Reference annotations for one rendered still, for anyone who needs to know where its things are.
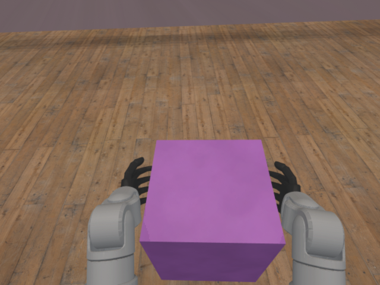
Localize right robot hand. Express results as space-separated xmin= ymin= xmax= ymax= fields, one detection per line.
xmin=269 ymin=161 xmax=301 ymax=214

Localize carton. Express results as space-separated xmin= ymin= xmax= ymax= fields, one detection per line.
xmin=140 ymin=140 xmax=286 ymax=282

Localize robot right forearm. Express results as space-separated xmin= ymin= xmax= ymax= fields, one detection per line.
xmin=281 ymin=191 xmax=346 ymax=285

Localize left robot hand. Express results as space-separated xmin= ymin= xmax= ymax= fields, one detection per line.
xmin=121 ymin=157 xmax=152 ymax=205

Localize robot left forearm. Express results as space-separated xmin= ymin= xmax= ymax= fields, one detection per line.
xmin=85 ymin=186 xmax=141 ymax=285

